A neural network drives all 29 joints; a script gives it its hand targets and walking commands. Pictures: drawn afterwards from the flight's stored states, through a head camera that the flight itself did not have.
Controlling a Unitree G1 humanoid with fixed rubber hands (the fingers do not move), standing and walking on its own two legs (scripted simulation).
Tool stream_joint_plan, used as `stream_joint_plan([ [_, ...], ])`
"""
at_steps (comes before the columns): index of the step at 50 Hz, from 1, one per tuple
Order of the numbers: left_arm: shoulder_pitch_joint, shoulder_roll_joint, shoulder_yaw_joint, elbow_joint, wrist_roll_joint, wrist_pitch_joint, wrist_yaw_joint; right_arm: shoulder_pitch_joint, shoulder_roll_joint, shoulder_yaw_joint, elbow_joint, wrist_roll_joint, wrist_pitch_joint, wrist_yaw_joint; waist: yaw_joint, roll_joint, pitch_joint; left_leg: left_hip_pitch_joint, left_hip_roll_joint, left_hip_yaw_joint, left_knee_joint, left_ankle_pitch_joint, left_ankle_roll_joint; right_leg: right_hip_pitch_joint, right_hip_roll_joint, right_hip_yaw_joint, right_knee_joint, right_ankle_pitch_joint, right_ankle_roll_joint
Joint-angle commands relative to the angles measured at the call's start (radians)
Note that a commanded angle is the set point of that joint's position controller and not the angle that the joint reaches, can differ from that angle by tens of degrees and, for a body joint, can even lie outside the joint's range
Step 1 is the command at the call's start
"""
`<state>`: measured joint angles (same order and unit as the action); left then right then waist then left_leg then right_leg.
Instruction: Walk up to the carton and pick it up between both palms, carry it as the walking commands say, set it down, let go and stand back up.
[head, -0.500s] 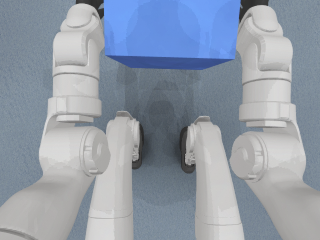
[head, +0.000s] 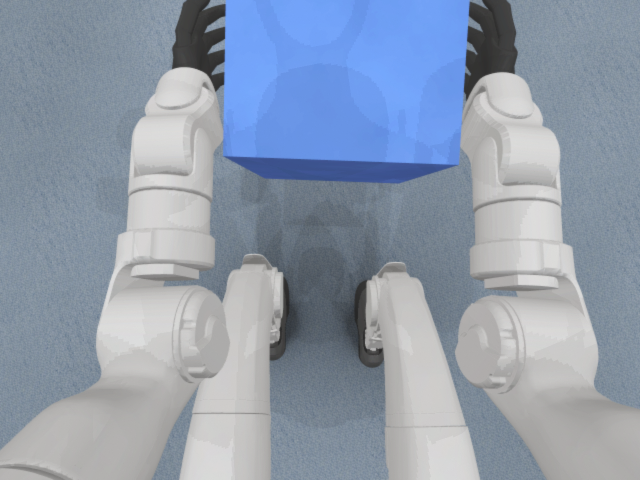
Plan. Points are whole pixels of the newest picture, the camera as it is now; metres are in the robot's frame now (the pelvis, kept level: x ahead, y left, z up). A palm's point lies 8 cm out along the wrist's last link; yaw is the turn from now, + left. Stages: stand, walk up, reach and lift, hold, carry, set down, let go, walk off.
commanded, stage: reach and lift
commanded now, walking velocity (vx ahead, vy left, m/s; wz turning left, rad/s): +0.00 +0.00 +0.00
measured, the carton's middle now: (338, 81) +0.53 +0.03 -0.09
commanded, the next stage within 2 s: none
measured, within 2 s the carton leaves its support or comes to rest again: neither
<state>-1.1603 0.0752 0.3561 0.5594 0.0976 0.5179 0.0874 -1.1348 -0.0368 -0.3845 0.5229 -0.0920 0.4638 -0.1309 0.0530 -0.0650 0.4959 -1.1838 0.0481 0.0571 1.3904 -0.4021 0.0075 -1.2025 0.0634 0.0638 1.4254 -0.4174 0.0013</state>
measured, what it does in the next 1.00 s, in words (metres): rises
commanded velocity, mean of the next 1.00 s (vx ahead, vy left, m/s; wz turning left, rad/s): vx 0.00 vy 0.00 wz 0.00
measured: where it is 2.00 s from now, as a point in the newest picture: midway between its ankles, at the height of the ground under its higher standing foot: (321, 335)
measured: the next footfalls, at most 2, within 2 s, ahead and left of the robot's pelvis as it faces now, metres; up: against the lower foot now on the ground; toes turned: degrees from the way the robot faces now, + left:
none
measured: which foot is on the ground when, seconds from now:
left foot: down 0.00-1.00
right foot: down 0.00-1.00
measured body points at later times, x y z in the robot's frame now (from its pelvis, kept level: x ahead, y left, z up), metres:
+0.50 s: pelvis +0.06 +0.00 +0.07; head +0.18 +0.02 +0.50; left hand +0.47 +0.17 +0.06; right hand +0.49 -0.12 +0.07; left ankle +0.14 +0.13 -0.58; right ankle +0.14 -0.11 -0.58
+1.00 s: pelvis +0.10 +0.01 +0.13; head +0.15 +0.02 +0.57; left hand +0.45 +0.17 +0.13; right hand +0.47 -0.12 +0.14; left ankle +0.14 +0.13 -0.58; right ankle +0.14 -0.11 -0.58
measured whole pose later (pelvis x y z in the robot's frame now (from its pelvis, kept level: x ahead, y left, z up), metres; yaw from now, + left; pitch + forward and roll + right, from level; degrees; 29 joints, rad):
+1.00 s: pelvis +0.10 +0.01 +0.13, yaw -1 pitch +8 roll +0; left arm -0.51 -0.16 0.40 0.49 0.23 0.50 0.03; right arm -0.51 0.15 -0.37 0.51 -0.25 0.45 -0.03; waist 0.05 -0.04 -0.04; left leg -0.63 0.04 0.06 0.81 -0.32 0.00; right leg -0.63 0.06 0.07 0.80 -0.32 0.00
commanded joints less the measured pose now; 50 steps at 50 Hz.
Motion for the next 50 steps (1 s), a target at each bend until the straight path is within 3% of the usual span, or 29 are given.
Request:
stream_joint_plan([
  [1,-0.676,-1.138,-0.670,-0.115,-0.203,-0.057,-0.313,-0.713,1.110,0.708,-0.047,0.182,-0.017,0.334,0.051,0.024,-2.188,0.645,-0.189,-0.096,-0.214,0.242,-0.008,0.508,0.097,-0.020,-0.237,0.190,0.004],
  [3,-0.623,-1.183,-0.645,-0.059,-0.202,-0.054,-0.311,-0.613,1.131,0.660,0.047,0.164,-0.006,0.335,0.031,0.049,-2.056,0.637,-0.185,-0.104,-0.252,0.196,-0.002,0.467,0.092,-0.020,-0.267,0.129,-0.003],
  [4,-0.717,-1.196,-0.745,-0.319,-0.276,-0.071,-0.311,-0.712,1.144,0.801,-0.204,0.253,-0.020,0.332,0.041,0.057,-2.417,0.806,-0.204,-0.089,-0.237,0.351,-0.003,0.729,0.094,0.008,-0.280,0.305,0.011],
  [5,-0.669,-1.050,-0.611,-0.123,-0.184,-0.068,-0.309,-0.610,1.116,0.655,0.082,0.146,0.003,0.328,0.065,0.001,-2.032,0.556,-0.174,-0.105,-0.246,0.224,0.004,0.485,0.086,0.007,-0.264,0.157,0.004],
  [6,-0.719,-1.176,-0.742,-0.269,-0.261,-0.075,-0.310,-0.656,1.162,0.761,-0.098,0.216,-0.012,0.334,0.033,0.054,-2.294,0.766,-0.191,-0.098,-0.272,0.281,-0.009,0.661,0.092,0.003,-0.296,0.255,0.005],
  [8,-0.628,-1.155,-0.710,-0.189,-0.223,-0.058,-0.306,-0.665,1.105,0.731,-0.090,0.205,-0.020,0.339,0.066,0.061,-2.205,0.768,-0.185,-0.106,-0.277,0.316,-0.016,0.555,0.100,-0.013,-0.291,0.235,0.001],
  [9,-0.664,-1.192,-0.772,-0.257,-0.253,-0.051,-0.311,-0.633,1.103,0.755,-0.131,0.216,-0.017,0.339,0.020,0.103,-2.274,0.834,-0.191,-0.098,-0.294,0.308,-0.025,0.649,0.096,-0.003,-0.324,0.259,-0.011],
  [10,-0.635,-1.117,-0.678,-0.127,-0.209,-0.045,-0.312,-0.600,1.093,0.688,-0.001,0.177,-0.005,0.338,0.034,0.056,-2.022,0.725,-0.183,-0.111,-0.315,0.237,-0.006,0.535,0.091,-0.013,-0.327,0.173,0.003],
  [11,-0.621,-1.143,-0.752,-0.230,-0.229,-0.059,-0.309,-0.557,1.137,0.709,-0.029,0.183,-0.015,0.348,0.002,0.027,-2.171,0.852,-0.176,-0.138,-0.318,0.315,-0.017,0.573,0.096,-0.024,-0.339,0.250,0.001],
  [12,-0.550,-1.177,-0.698,-0.144,-0.199,-0.061,-0.309,-0.503,1.115,0.668,0.033,0.131,-0.020,0.349,0.009,0.068,-2.039,0.745,-0.184,-0.111,-0.307,0.282,-0.024,0.566,0.095,-0.012,-0.345,0.214,-0.021],
  [13,-0.661,-1.168,-0.744,-0.269,-0.221,-0.067,-0.308,-0.502,1.189,0.703,0.018,0.176,-0.014,0.351,0.023,0.067,-2.124,0.824,-0.184,-0.116,-0.353,0.290,-0.016,0.640,0.100,-0.020,-0.356,0.240,-0.007],
  [14,-0.612,-1.184,-0.642,-0.114,-0.183,-0.056,-0.308,-0.524,1.085,0.598,0.098,0.104,-0.019,0.350,0.022,0.093,-1.875,0.698,-0.178,-0.111,-0.358,0.179,-0.022,0.501,0.092,-0.008,-0.371,0.107,-0.027],
  [16,-0.573,-1.188,-0.670,-0.132,-0.186,-0.065,-0.313,-0.495,1.191,0.663,0.051,0.160,-0.023,0.359,0.058,0.089,-1.879,0.783,-0.175,-0.124,-0.393,0.218,-0.001,0.546,0.089,-0.004,-0.395,0.168,-0.013],
  [18,-0.401,-1.226,-0.576,0.064,-0.110,-0.052,-0.323,-0.409,1.123,0.565,0.134,0.068,-0.032,0.360,-0.002,0.081,-1.630,0.681,-0.167,-0.125,-0.410,0.192,-0.006,0.463,0.082,0.001,-0.436,0.144,-0.020],
  [21,-0.350,-1.305,-0.527,0.047,-0.102,-0.072,-0.331,-0.290,1.202,0.502,0.178,0.009,-0.046,0.361,-0.028,0.075,-1.456,0.661,-0.175,-0.118,-0.461,0.228,-0.018,0.482,0.084,-0.007,-0.482,0.183,-0.020],
  [22,-0.277,-1.236,-0.424,0.109,-0.033,-0.073,-0.327,-0.265,1.224,0.463,0.230,-0.009,-0.042,0.362,0.023,0.038,-1.298,0.615,-0.171,-0.110,-0.469,0.190,0.006,0.420,0.077,-0.007,-0.502,0.125,-0.011],
  [25,-0.200,-1.299,-0.393,0.185,0.016,-0.067,-0.331,-0.264,1.199,0.408,0.225,-0.030,-0.059,0.366,0.031,0.080,-1.145,0.630,-0.157,-0.125,-0.525,0.189,0.001,0.410,0.071,0.002,-0.543,0.122,-0.021],
  [26,-0.240,-1.290,-0.426,0.086,-0.018,-0.077,-0.338,-0.194,1.269,0.442,0.236,-0.030,-0.046,0.363,0.000,0.024,-1.212,0.633,-0.173,-0.105,-0.520,0.213,0.001,0.524,0.075,0.016,-0.577,0.169,-0.015],
  [27,-0.209,-1.266,-0.448,0.040,-0.013,-0.082,-0.345,-0.180,1.286,0.483,0.179,-0.002,-0.051,0.365,0.024,0.047,-1.239,0.680,-0.172,-0.109,-0.522,0.237,0.006,0.561,0.064,0.025,-0.570,0.193,-0.015],
  [29,-0.140,-1.251,-0.394,0.104,0.024,-0.069,-0.346,-0.065,1.241,0.379,0.286,-0.085,-0.030,0.365,-0.040,0.023,-1.111,0.647,-0.168,-0.114,-0.553,0.205,0.005,0.495,0.066,0.005,-0.601,0.148,-0.008],
  [31,0.004,-1.266,-0.361,0.154,0.047,-0.058,-0.341,-0.044,1.246,0.421,0.232,-0.058,-0.034,0.367,0.033,0.046,-1.102,0.719,-0.169,-0.104,-0.573,0.319,0.008,0.553,0.065,0.014,-0.606,0.253,-0.002],
  [32,-0.099,-1.308,-0.465,0.041,-0.015,-0.073,-0.340,-0.047,1.258,0.452,0.207,-0.042,-0.050,0.364,-0.004,0.081,-1.192,0.753,-0.165,-0.114,-0.588,0.327,-0.019,0.633,0.068,0.025,-0.613,0.273,-0.015],
  [33,-0.031,-1.306,-0.473,0.046,-0.012,-0.070,-0.332,-0.072,1.275,0.513,0.159,0.011,-0.052,0.373,0.061,0.092,-1.210,0.844,-0.161,-0.109,-0.589,0.437,-0.008,0.612,0.066,0.027,-0.614,0.316,-0.008],
  [35,-0.078,-1.359,-0.610,-0.099,-0.082,-0.101,-0.334,-0.076,1.315,0.614,0.029,0.062,-0.077,0.372,0.014,0.072,-1.364,0.961,-0.159,-0.128,-0.581,0.588,-0.002,0.697,0.073,0.031,-0.631,0.445,0.000],
  [36,-0.069,-1.267,-0.570,-0.109,-0.059,-0.108,-0.321,-0.078,1.329,0.632,0.047,0.059,-0.067,0.365,0.046,0.043,-1.320,0.890,-0.165,-0.108,-0.575,0.541,0.002,0.711,0.074,0.040,-0.635,0.432,0.003],
  [37,-0.088,-1.308,-0.612,-0.119,-0.091,-0.102,-0.334,-0.060,1.312,0.653,0.009,0.051,-0.072,0.356,0.022,0.022,-1.352,0.879,-0.173,-0.105,-0.572,0.582,-0.004,0.759,0.078,0.047,-0.642,0.508,0.002],
  [43,0.058,-1.291,-0.618,-0.070,-0.044,-0.055,-0.310,0.053,1.237,0.630,0.051,0.025,-0.037,0.363,0.030,0.082,-1.093,0.913,-0.158,-0.124,-0.668,0.461,-0.018,0.724,0.075,0.039,-0.731,0.335,-0.014],
  [48,-0.037,-1.264,-0.735,-0.259,-0.117,-0.055,-0.295,0.123,1.308,0.717,0.025,0.088,-0.006,0.362,0.015,0.090,-1.212,1.083,-0.140,-0.133,-0.719,0.589,-0.014,0.831,0.085,0.039,-0.763,0.439,0.000],
  [50,0.086,-1.270,-0.669,-0.131,-0.064,-0.018,-0.301,0.094,1.245,0.665,0.013,0.053,0.006,0.368,0.010,0.079,-1.077,1.045,-0.143,-0.134,-0.756,0.508,-0.024,0.825,0.082,0.029,-0.807,0.372,-0.003],
])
